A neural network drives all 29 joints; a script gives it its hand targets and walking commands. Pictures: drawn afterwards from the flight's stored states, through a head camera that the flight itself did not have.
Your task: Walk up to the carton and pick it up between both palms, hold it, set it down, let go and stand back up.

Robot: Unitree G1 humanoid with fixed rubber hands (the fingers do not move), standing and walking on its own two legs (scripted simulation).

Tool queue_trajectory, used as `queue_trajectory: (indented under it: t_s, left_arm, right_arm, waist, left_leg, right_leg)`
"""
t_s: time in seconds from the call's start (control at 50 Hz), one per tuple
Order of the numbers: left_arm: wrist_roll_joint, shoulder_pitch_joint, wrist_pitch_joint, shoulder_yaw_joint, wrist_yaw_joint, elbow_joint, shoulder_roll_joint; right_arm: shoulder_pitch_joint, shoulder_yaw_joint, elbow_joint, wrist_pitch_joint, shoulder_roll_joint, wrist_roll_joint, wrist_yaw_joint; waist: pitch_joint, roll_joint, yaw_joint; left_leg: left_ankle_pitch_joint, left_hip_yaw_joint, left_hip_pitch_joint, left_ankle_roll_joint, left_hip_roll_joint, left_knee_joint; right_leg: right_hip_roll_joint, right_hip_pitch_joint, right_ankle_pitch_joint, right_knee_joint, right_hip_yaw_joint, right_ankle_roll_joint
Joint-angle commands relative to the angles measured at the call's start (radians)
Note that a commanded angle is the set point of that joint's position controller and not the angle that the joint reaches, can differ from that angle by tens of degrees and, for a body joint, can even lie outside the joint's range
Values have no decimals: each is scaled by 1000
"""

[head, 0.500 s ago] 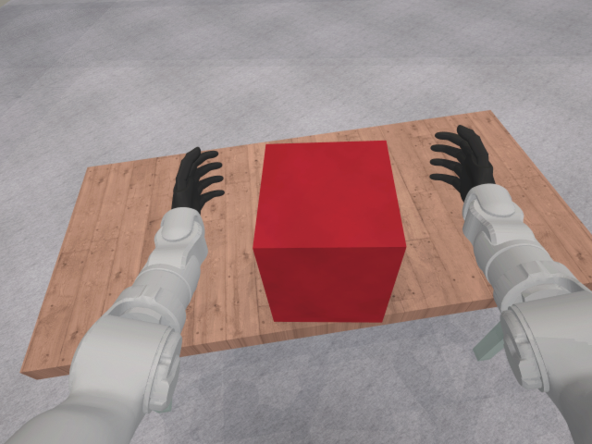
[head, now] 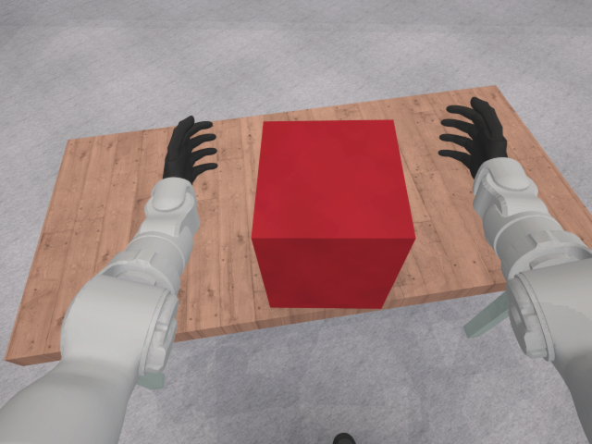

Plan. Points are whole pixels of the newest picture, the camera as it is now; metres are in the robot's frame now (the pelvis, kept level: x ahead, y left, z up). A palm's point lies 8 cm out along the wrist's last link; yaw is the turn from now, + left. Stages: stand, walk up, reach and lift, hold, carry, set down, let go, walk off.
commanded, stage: reach and lift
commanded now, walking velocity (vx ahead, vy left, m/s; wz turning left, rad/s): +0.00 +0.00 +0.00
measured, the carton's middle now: (326, 221) +0.47 -0.06 -0.05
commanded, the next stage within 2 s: none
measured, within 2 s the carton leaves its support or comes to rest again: neither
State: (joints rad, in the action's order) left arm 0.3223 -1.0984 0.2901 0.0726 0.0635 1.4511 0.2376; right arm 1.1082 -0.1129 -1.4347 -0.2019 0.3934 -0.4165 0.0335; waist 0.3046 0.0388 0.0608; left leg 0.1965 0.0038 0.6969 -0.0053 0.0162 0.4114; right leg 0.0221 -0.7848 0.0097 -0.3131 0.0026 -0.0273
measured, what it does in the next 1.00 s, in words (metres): stands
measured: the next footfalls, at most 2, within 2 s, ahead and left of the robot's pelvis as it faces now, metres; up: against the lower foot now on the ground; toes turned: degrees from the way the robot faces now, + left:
none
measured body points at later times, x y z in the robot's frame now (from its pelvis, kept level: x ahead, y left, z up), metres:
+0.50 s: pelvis +0.00 -0.01 -0.01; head +0.17 -0.04 +0.40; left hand +0.50 +0.11 +0.00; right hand +0.47 -0.25 -0.01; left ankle -0.03 +0.11 -0.73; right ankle +0.05 -0.10 -0.73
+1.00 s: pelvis +0.01 -0.02 +0.00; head +0.18 -0.04 +0.42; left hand +0.49 +0.08 +0.01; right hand +0.47 -0.21 +0.00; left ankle -0.03 +0.11 -0.73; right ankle +0.05 -0.10 -0.73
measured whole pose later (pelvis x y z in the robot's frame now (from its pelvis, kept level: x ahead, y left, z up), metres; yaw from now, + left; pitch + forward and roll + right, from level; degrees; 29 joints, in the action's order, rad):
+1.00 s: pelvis +0.01 -0.02 +0.00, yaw +3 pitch +35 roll +2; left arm -0.35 -0.98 0.39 -0.54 0.09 1.21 0.00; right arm 0.92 0.70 -1.03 -0.35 -0.03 0.52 -0.06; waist 0.26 0.07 0.08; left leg 0.07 -0.03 0.73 0.01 0.02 0.19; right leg 0.02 -0.82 -0.09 -0.13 0.02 -0.05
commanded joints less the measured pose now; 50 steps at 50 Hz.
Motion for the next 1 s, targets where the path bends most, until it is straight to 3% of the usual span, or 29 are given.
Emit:
queue_trajectory:
  t_s: [0.0, 0.04, 0.1, 0.22, 0.28, 0.34, 0.48, 0.72, 0.86, 0.92, 0.98]
  left_arm:
    - [3, -392, 111, 0, 6, -158, 113]
    - [11, -428, 136, 9, 17, -216, 105]
    - [7, -442, 161, 2, 29, -265, 98]
    - [-48, -377, 213, -78, 13, -182, 105]
    - [-94, -344, 234, -137, -1, -135, 109]
    - [-142, -334, 242, -188, -11, -131, 105]
    - [-262, -336, 217, -276, -8, -258, 48]
    - [-438, -313, 166, -416, 0, -306, -1]
    - [-594, -275, 140, -524, 3, -319, -105]
    - [-697, -256, 130, -566, -5, -337, -234]
    - [-789, -228, 113, -543, -37, -326, -463]
  right_arm:
    - [359, 47, 160, -88, 155, 23, 14]
    - [381, 77, 205, -109, 165, 49, 19]
    - [386, 106, 252, -139, 156, 83, 16]
    - [358, 137, 253, -201, 95, 149, -14]
    - [332, 166, 246, -226, 58, 193, -32]
    - [309, 211, 248, -244, 31, 244, -44]
    - [260, 335, 351, -247, -47, 387, -59]
    - [211, 502, 429, -214, -185, 614, -84]
    - [183, 659, 467, -191, -331, 825, -80]
    - [170, 721, 482, -188, -485, 960, -58]
    - [155, 731, 486, -173, -730, 1090, -4]
  waist:
    - [612, 23, 20]
    - [701, 43, 16]
    - [832, 20, 12]
    - [886, -100, 24]
    - [860, -126, 26]
    - [850, -112, 24]
    - [951, -57, 19]
    - [843, -56, 32]
    - [718, -40, 38]
    - [662, -27, 33]
    - [606, -9, 38]
  left_leg:
    - [-251, -14, -57, 55, -43, -25]
    - [-308, -12, -147, 81, -37, 10]
    - [-393, -9, -184, 91, -29, 58]
    - [-334, 11, 120, 30, -7, 27]
    - [-282, 20, 247, 1, -3, -28]
    - [-278, 26, 257, -6, -4, -65]
    - [-378, 35, 132, 8, 7, -83]
    - [-263, 32, 180, -21, 12, -185]
    - [-242, 16, 73, -8, 18, -209]
    - [-251, 2, -6, 2, 19, -220]
    - [-254, -31, -80, 13, 7, -232]
  right_leg:
    - [-45, 563, -325, -132, -49, 25]
    - [-28, 461, -326, -137, -23, 25]
    - [-13, 425, -384, -155, -15, 34]
    - [-31, 681, -530, -218, -70, 53]
    - [-45, 800, -569, -227, -98, 56]
    - [-47, 823, -584, -208, -99, 48]
    - [-36, 809, -640, -143, -58, 33]
    - [-49, 941, -605, -111, -48, 37]
    - [-39, 866, -497, -53, -6, 32]
    - [-30, 823, -473, -17, 23, 33]
    - [-32, 816, -465, 22, 50, 35]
